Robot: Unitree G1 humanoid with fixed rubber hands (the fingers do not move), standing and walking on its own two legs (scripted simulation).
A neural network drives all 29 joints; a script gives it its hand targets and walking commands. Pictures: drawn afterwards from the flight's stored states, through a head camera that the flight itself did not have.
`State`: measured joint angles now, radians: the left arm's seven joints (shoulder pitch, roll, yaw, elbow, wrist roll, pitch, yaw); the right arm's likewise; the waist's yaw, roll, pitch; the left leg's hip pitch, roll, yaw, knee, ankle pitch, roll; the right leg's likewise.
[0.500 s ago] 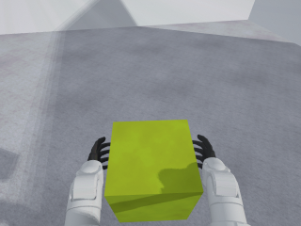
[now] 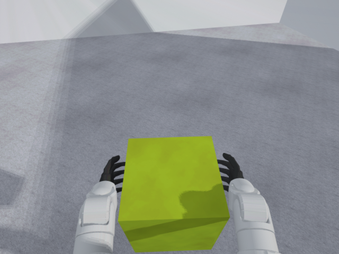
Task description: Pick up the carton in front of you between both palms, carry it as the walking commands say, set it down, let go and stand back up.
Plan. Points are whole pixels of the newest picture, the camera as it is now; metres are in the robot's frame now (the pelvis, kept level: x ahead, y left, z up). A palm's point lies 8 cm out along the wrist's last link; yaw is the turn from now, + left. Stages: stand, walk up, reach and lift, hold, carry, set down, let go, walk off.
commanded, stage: carry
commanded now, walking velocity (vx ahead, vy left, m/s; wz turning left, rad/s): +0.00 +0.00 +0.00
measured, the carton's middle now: (171, 196) +0.30 +0.00 -0.03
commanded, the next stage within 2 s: hold in 0.36 s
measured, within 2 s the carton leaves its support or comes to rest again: neither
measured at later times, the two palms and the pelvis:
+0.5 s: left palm (109, 192) +0.28 +0.15 +0.04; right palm (239, 188) +0.28 -0.15 +0.05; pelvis -0.01 -0.01 +0.01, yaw +0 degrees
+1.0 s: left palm (121, 187) +0.29 +0.12 +0.05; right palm (254, 195) +0.26 -0.18 +0.06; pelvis -0.02 +0.00 +0.01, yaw -6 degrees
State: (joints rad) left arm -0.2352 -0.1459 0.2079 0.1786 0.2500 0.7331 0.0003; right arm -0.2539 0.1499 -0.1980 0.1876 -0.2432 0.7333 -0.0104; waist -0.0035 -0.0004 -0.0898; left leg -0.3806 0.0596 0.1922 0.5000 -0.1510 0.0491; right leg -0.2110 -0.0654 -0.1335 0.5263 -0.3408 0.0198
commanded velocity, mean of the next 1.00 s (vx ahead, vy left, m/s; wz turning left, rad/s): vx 0.00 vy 0.00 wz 0.00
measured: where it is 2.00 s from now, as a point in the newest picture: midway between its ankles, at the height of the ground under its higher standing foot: outside the picture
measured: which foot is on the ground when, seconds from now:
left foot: down 0.00-1.00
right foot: down 0.00-1.00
